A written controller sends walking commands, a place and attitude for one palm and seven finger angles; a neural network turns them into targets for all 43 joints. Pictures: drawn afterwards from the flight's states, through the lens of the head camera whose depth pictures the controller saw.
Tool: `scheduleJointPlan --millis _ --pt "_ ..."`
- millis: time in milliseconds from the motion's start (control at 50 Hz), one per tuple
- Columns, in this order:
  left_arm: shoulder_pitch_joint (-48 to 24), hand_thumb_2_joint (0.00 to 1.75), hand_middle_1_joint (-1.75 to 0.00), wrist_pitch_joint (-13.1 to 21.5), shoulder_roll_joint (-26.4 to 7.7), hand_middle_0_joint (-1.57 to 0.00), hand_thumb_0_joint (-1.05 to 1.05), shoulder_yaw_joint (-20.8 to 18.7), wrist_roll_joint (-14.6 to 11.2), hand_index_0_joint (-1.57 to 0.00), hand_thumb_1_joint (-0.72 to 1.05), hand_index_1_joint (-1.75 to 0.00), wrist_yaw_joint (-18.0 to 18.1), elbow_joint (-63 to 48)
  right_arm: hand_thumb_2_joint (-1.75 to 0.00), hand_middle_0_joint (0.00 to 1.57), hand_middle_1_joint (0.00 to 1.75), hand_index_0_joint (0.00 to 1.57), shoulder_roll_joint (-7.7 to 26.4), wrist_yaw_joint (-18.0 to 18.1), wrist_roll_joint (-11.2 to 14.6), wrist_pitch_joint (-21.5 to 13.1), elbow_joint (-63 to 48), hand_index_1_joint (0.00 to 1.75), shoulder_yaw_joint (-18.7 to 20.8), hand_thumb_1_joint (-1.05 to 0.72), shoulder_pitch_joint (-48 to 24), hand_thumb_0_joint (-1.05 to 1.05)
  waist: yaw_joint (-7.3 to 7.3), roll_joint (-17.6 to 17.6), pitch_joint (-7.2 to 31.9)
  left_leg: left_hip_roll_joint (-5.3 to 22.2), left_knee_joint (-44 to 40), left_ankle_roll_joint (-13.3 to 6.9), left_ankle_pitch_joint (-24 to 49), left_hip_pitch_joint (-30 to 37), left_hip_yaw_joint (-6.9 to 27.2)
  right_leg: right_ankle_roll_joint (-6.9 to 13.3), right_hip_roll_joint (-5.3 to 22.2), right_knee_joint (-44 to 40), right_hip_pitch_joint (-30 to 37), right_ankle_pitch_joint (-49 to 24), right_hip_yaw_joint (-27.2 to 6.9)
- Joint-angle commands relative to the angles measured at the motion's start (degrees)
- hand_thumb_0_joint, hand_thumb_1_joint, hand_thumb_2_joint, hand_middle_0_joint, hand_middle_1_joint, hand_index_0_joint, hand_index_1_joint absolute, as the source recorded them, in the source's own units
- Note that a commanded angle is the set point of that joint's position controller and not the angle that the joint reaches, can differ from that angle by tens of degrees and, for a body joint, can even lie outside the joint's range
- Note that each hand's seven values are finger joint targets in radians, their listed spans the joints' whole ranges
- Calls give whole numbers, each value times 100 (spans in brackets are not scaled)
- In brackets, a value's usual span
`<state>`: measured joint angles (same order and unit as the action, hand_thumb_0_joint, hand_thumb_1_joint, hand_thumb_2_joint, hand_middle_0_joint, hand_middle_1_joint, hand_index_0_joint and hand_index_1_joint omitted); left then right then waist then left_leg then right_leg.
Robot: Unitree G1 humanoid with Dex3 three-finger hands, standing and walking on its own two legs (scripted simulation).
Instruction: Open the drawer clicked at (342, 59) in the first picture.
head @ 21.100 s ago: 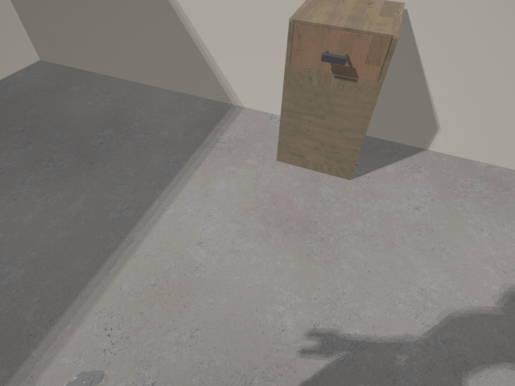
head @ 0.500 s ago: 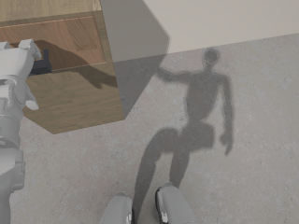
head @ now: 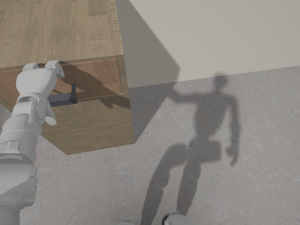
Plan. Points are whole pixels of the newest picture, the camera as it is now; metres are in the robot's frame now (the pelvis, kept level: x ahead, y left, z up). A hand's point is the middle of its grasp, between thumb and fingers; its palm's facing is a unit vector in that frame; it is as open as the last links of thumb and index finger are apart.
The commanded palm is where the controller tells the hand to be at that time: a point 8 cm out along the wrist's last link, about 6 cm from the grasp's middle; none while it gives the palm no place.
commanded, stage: lift the fingers back up to retry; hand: left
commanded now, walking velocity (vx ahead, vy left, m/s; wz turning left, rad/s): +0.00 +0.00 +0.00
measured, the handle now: (60, 94) +0.51 +0.29 -0.05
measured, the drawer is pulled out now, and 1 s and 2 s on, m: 0.00 0.00 0.00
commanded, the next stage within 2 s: re-aim the fingers above the handle in 0.04 s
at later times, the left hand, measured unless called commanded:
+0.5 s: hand (49, 99) +0.45 +0.28 +0.01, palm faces -0.11 -0.03 -0.99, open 13.8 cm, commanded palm +0.44 +0.28 +0.07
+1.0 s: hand (50, 100) +0.45 +0.28 +0.01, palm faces -0.07 -0.03 -1.00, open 13.8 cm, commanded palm +0.45 +0.28 +0.07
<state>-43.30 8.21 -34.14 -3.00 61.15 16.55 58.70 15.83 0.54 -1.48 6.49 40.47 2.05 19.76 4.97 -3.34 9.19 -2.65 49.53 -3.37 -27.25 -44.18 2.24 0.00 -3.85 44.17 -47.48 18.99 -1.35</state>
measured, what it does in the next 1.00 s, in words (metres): stands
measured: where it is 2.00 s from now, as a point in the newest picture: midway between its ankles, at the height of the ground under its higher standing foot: outside the picture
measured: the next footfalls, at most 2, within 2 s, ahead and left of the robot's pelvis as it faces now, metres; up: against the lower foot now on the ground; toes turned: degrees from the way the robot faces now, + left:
none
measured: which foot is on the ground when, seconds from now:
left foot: down 0.00-1.00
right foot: down 0.00-1.00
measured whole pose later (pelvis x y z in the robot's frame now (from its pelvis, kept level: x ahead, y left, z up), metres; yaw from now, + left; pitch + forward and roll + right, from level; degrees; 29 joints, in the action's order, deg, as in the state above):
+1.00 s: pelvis -0.02 -0.01 +0.00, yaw +1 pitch +22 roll -2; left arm -46.3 10.2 -35.1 -2.2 62.6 18.0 62.9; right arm 15.7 1.6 -1.5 4.5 42.0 2.0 19.1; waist 5.9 -2.3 8.4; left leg -3.1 51.1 -2.9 -26.4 -46.8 2.9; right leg 0.5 -3.4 46.1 -50.0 18.5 -0.4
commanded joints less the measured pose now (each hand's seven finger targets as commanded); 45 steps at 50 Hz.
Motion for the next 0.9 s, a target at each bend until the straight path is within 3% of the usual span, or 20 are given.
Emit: scheduleJointPlan --millis 0,60,120,180,240,300,360,400,460,480,500,540,580,600,620,640,720,780,820,880 --pt "-1699 30 -120 -91 -1524 -30 0 -400 -21 -30 -50 -120 342 -900 -90 20 30 20 933 12 7 13 -279 30 335 -90 775 0 -91 -165 2326 215 -427 292 4015 1251 -14 225 -1 -101 1756 -2356 197" --pt "-2067 30 -120 -85 -1621 -30 0 -425 38 -30 -50 -120 423 -1072 -90 20 30 20 941 37 11 -1 -263 30 360 -90 760 0 9 -129 2376 198 -439 256 3803 1256 -7 220 14 -106 1787 -2377 160" --pt "-2335 30 -120 75 -1684 -30 0 -519 33 -30 -50 -120 515 -1494 -90 20 30 20 920 69 -22 -41 -230 30 400 -90 753 0 34 -418 2803 218 -333 307 4208 1688 54 208 20 -39 1683 -2431 155" --pt "-2374 30 -120 117 -1911 -30 0 -714 23 -30 -50 -120 579 -1478 -90 20 30 20 937 88 -57 -52 -149 30 386 -90 707 0 28 -440 2819 216 -266 338 4305 1664 69 205 24 17 1619 -2424 154" --pt "-2440 30 -120 -2 -1463 -30 0 -312 72 -30 -50 -120 622 -1171 -90 20 30 20 909 70 -39 -83 -93 30 386 -90 725 0 147 -530 2517 210 -290 374 3989 1653 106 203 6 -37 1262 -2063 253" --pt "-2223 30 -120 -162 -1456 -30 0 -326 41 -30 -50 -120 578 -999 -90 20 30 20 915 37 -48 -67 -101 30 387 -90 741 0 48 -655 2731 216 -273 397 4285 1847 81 206 -6 -57 1364 -2176 245" --pt "-1986 30 -120 -295 -1371 -30 0 -230 -28 -30 -50 -120 419 -677 -90 20 30 20 913 42 -1 -39 -122 30 359 -90 735 0 55 -198 2435 169 -390 287 3767 1407 -4 197 11 -164 1704 -2267 199" --pt "-2113 30 -120 -328 -1337 -30 0 -103 -20 -30 -50 -120 316 -475 -90 20 30 20 921 72 28 -33 -143 30 323 -90 731 0 149 35 2153 137 -486 202 3188 1082 -34 186 25 -234 1778 -2156 166" --pt "-2162 30 -120 -209 -1868 -30 0 -451 15 -30 -50 -120 254 -637 -90 20 30 20 959 123 30 -36 -194 30 283 -90 672 0 22 78 2281 79 -519 114 2836 797 -91 199 58 -209 2091 -2223 39" --pt "-2320 30 -120 -112 -2060 -30 0 -585 29 -30 -50 -120 249 -805 -90 20 30 20 968 144 8 -32 -194 30 280 -90 638 0 5 -73 2348 76 -493 116 2842 788 -110 209 70 -165 2101 -2261 9" --pt "-2396 30 -120 -34 -1986 -30 0 -503 58 -30 -50 -120 268 -863 -90 20 30 20 938 155 3 -53 -225 30 284 -90 663 0 32 -177 2386 77 -488 125 2883 827 -88 207 73 -137 2042 -2238 23" --pt "-2277 30 -120 132 -2083 -30 0 -670 81 -30 -50 -120 349 -1068 -90 20 30 20 930 149 -37 -96 -206 30 305 -90 633 0 -59 -466 2576 94 -401 159 3149 991 -101 223 68 -37 1935 -2295 31" --pt "-2174 30 -120 218 -2248 -30 0 -860 81 -30 -50 -120 430 -1159 -90 20 30 20 939 137 -66 -88 -204 30 313 -90 617 0 -115 -485 2817 111 -322 197 3438 1042 -76 226 53 72 1944 -2416 30" --pt "-2039 30 -120 221 -2261 -30 0 -890 76 -30 -50 -120 481 -1136 -90 20 30 20 942 125 -66 -90 -202 30 318 -90 621 0 -149 -519 2815 113 -311 206 3426 1034 -87 216 51 85 1917 -2379 45" --pt "-1972 30 -120 186 -2026 -30 0 -734 56 -30 -50 -120 518 -1016 -90 20 30 20 932 106 -67 -102 -188 30 333 -90 635 0 -75 -480 2687 127 -304 215 3446 1052 -85 213 41 64 1790 -2335 83" --pt "-1785 30 -120 137 -2114 -30 0 -844 27 -30 -50 -120 542 -929 -90 20 30 20 968 82 -62 -95 -175 30 329 -90 631 0 -152 -331 2625 118 -313 203 3324 905 -108 209 41 61 1849 -2290 82" --pt "-2017 30 -120 -115 -1892 -30 0 -502 32 -30 -50 -120 531 -564 -90 20 30 20 1010 75 23 -99 -153 30 334 -90 675 0 71 -99 2217 108 -430 161 2639 706 -121 186 32 -105 1692 -1902 114" --pt "-2367 30 -120 -50 -1826 -30 0 -394 2 -30 -50 -120 423 -795 -90 20 30 20 1025 111 36 -156 -157 30 364 -90 739 0 152 -181 2500 120 -433 161 2693 1037 -56 187 31 -172 1656 -1832 97" --pt "-2634 30 -120 47 -1449 -30 0 -61 -17 -30 -50 -120 343 -866 -90 20 30 20 963 151 62 -207 -134 30 386 -90 806 0 305 -238 2445 129 -432 164 2633 1222 -3 180 27 -231 1453 -1671 127" --pt "-2986 30 -120 208 -1691 -30 0 -214 16 -30 -50 -120 330 -925 -90 20 30 20 990 203 37 -258 -44 30 369 -90 827 0 353 -265 2309 142 -402 180 2503 1236 67 199 26 -204 1196 -1433 145"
